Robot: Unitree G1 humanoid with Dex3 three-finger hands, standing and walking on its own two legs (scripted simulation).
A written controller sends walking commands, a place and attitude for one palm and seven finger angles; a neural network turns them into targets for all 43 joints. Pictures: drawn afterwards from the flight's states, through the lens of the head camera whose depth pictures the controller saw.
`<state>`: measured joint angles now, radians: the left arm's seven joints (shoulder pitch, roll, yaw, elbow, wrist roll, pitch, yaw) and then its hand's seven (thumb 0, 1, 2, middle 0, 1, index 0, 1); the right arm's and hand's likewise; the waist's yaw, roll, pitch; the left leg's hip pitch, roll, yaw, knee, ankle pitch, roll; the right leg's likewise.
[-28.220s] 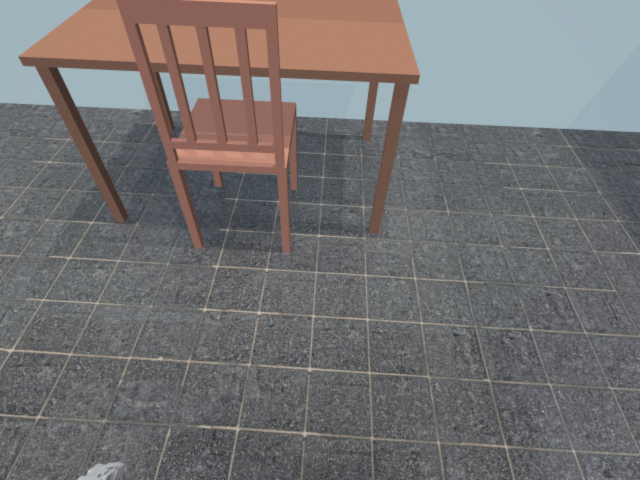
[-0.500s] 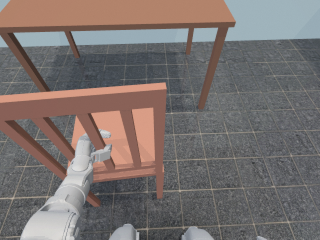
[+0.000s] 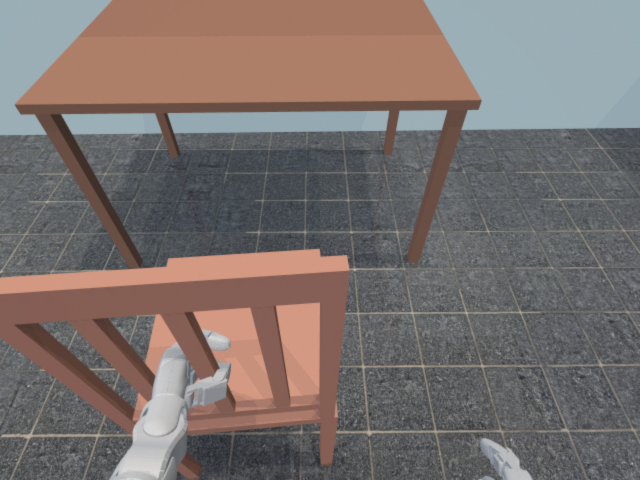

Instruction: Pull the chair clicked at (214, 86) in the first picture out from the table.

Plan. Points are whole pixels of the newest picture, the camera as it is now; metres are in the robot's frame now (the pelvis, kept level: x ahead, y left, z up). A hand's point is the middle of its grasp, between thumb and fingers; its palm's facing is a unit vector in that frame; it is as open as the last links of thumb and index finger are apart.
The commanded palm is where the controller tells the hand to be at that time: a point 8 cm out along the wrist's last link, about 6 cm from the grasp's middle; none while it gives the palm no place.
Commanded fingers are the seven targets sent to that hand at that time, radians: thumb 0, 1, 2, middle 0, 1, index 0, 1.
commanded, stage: stop walking, hand still on the chair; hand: left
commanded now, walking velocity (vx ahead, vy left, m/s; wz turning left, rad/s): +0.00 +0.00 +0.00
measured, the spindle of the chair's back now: (206, 368) +0.28 +0.18 -0.07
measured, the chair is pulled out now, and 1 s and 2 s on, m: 0.59 0.59 0.59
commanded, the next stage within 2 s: open the thumb and straighten the fingers in 0.38 s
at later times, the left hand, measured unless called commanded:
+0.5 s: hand (218, 378) +0.26 +0.16 -0.07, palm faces +0.14 -0.97 -0.18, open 5.9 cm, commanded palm +0.23 +0.21 -0.05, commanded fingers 0.00 0.66 0.78 -0.50 -1.45 -0.50 -1.45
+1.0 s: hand (214, 371) +0.27 +0.17 -0.08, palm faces +0.14 -0.97 -0.19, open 14.6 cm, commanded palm +0.24 +0.22 -0.05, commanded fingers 0.00 -0.55 0.20 -0.08 -0.22 -0.08 -0.22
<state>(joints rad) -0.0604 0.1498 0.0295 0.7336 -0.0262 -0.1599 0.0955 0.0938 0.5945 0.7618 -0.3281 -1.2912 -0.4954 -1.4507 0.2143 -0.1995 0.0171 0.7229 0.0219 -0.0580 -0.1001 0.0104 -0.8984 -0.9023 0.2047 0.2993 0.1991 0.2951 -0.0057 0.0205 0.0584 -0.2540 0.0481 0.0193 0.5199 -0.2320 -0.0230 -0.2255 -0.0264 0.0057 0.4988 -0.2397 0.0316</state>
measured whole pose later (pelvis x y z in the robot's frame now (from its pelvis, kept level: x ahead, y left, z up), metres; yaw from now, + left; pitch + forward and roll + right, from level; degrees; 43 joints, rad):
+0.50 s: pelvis +0.03 -0.01 +0.00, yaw +0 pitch -1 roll +0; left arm 0.07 0.16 0.02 0.60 -0.05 -0.12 0.11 0.11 0.59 0.77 -0.32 -1.27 -0.49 -1.45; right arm 0.20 -0.21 0.02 0.67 0.03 0.00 -0.10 0.01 -0.90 -0.90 0.20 0.30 0.20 0.29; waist -0.01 0.01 0.04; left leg -0.20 0.06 0.02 0.46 -0.24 -0.04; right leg -0.17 -0.02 0.00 0.45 -0.25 0.02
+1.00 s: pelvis +0.04 +0.00 -0.04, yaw +3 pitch +11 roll +0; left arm 0.23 0.18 0.03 0.18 -0.09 0.08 0.07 0.00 -0.46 0.24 -0.30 -0.86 -0.30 -0.88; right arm 0.23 -0.25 0.00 0.58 0.03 -0.12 -0.07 0.01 -0.90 -0.90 0.20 0.30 0.20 0.29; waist -0.04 0.05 -0.11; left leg -0.61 0.03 -0.03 0.85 -0.43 -0.03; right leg -0.56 -0.05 -0.04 0.84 -0.47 0.03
